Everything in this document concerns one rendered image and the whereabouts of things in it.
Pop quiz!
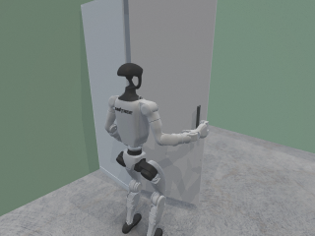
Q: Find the handle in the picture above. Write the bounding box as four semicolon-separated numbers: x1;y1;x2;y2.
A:
196;105;201;129

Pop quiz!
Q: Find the robot right forearm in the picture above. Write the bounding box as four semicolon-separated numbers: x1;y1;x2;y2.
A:
160;129;201;147

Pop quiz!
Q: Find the robot left forearm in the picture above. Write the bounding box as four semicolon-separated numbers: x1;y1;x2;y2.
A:
107;129;122;143

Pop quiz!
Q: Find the right robot upper arm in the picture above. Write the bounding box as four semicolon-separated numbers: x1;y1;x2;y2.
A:
140;100;166;146

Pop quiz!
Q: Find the robot shin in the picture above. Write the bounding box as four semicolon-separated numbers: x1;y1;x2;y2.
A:
126;180;142;225
147;195;166;236

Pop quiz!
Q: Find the fridge door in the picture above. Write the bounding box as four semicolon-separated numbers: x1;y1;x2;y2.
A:
128;0;218;206

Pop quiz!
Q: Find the robot right hand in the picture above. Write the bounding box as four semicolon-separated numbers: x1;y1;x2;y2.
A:
181;120;210;139

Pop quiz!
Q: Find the robot left shin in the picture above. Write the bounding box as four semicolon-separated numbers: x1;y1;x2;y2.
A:
126;180;142;225

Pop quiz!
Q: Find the robot right shin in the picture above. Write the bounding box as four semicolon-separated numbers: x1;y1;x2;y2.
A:
147;195;166;236

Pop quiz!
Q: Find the left robot upper arm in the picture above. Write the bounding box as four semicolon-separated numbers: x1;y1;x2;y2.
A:
104;95;120;133

